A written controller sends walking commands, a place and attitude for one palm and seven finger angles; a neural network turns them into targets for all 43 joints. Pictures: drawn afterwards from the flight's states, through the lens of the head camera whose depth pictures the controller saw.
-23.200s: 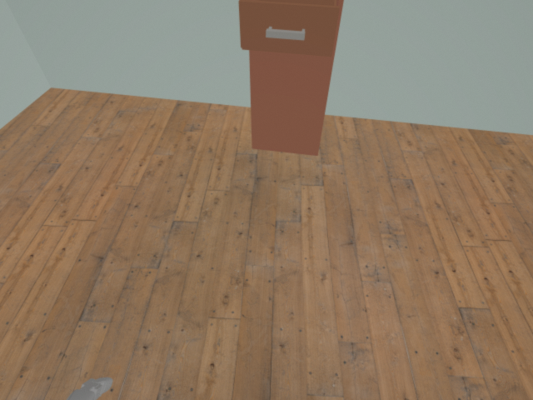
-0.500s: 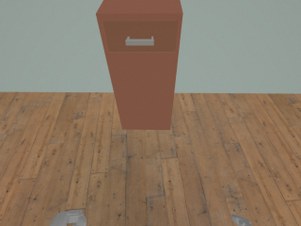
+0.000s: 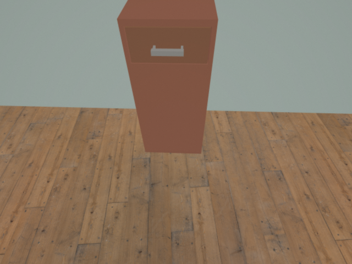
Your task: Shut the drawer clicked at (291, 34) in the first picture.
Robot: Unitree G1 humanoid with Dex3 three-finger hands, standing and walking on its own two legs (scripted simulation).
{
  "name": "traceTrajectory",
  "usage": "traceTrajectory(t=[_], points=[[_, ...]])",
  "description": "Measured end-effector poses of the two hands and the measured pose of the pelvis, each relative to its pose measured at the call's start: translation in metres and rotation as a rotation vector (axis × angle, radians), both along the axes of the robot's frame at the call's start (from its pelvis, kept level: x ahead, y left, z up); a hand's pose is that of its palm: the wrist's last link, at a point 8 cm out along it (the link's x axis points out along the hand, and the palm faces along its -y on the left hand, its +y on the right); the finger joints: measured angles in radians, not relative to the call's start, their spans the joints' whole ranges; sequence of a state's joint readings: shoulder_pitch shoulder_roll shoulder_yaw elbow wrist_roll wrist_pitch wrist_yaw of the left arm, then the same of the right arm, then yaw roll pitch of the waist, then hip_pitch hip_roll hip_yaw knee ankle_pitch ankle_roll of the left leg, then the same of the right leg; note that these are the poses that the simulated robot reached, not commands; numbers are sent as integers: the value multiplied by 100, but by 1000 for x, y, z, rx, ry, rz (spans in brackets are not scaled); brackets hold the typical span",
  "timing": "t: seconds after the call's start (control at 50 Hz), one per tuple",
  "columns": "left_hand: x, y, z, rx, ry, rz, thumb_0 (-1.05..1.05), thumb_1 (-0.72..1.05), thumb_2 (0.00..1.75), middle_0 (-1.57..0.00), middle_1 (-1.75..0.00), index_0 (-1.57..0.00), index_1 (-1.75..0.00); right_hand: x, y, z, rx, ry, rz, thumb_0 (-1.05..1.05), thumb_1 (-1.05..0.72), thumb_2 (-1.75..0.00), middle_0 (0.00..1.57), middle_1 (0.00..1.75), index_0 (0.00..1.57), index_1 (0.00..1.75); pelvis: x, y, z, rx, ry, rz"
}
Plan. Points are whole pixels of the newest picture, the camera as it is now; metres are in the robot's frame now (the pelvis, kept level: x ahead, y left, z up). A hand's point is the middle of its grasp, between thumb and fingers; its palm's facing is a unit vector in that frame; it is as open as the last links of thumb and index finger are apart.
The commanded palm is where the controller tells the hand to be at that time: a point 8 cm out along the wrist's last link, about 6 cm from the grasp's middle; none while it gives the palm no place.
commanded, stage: let the arm hang, fingers relaxed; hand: left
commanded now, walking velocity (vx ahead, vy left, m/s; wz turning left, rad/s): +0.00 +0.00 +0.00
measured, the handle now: (167, 50) +0.91 +0.09 +0.02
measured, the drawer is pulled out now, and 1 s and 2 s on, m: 0.00 0.00 0.00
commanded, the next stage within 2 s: look to check the result in 0.38 s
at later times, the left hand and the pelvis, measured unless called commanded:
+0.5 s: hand out of the picture +0.01 +0.15 -0.17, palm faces +0.03 -0.98 -0.18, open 7.4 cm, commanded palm none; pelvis +0.02 -0.01 +0.00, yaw +0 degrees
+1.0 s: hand out of the picture +0.03 +0.15 -0.17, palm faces +0.04 -0.98 -0.18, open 7.4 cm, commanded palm none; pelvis +0.03 -0.01 +0.00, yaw +0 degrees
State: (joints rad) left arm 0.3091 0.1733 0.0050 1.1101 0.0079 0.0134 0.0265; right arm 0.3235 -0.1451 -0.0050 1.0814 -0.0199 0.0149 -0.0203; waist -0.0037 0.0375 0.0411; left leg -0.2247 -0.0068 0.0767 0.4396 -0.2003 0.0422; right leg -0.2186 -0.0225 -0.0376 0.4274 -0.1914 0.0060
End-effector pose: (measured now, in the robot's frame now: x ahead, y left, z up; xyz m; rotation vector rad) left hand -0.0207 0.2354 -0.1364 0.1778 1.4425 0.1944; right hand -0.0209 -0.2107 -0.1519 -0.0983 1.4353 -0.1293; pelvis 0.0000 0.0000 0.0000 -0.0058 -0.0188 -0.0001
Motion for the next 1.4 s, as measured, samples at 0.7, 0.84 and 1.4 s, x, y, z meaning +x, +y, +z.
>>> traceTrajectory(t=[0.7, 0.84, 1.4], points=[[34, -37, -8, -66, -2, 10, 1, 90, 90, -20, -30, -20, -30, 20, -6, 4, -17, 31, -29, 0, -91, -90, 19, 30, 20, 30, 27, -11, 3, 3, -1, -6], [39, -36, -7, -61, -9, 9, 1, 91, 90, -20, -30, -20, -30, 28, -5, 4, -12, 20, -26, 0, -91, -90, 19, 30, 20, 30, 31, -11, 3, 3, -1, -6], [51, -35, -7, -56, -12, 3, 1, 91, 90, -20, -30, -20, -30, 33, -11, 5, -25, 27, -30, 0, -91, -90, 19, 30, 20, 30, 40, -13, 3, 5, -2, -10]])
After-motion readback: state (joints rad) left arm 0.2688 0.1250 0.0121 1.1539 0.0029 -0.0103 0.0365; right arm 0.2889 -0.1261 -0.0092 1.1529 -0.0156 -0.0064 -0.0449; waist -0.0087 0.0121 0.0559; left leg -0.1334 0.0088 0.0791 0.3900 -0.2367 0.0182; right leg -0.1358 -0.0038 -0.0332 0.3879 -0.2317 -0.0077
